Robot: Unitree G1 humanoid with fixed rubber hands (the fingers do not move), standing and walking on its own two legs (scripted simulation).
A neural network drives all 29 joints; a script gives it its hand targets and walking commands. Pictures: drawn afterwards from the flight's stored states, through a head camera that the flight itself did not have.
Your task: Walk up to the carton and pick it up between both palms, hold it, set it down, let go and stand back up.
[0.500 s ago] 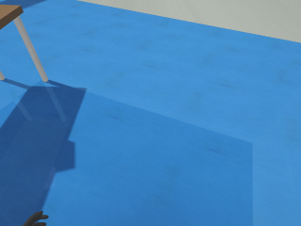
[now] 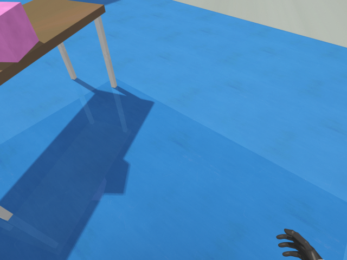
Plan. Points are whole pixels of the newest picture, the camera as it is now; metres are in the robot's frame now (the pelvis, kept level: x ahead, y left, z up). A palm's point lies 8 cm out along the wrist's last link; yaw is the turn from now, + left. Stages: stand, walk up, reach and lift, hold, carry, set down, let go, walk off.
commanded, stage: walk up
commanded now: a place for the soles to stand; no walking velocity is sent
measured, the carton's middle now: out of the picture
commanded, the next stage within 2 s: none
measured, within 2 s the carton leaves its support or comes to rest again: neither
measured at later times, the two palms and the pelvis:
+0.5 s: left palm out of the picture +0.12 +0.33 -0.08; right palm (257, 182) +0.37 -0.24 -0.10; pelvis +0.16 +0.00 -0.01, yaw +22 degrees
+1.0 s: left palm out of the picture +0.18 +0.40 -0.12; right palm (217, 146) +0.51 -0.14 -0.09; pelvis +0.27 +0.08 -0.02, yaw +30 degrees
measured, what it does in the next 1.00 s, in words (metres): walks ahead, turning left: left foot, then right foot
